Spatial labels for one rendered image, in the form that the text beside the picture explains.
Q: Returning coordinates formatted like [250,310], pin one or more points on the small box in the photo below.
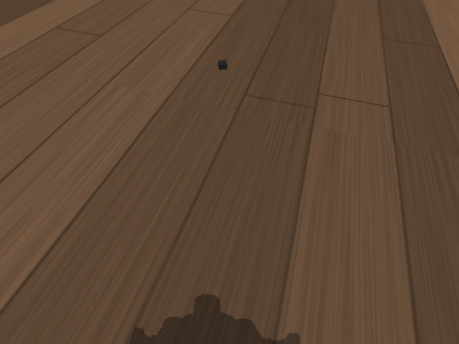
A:
[222,64]

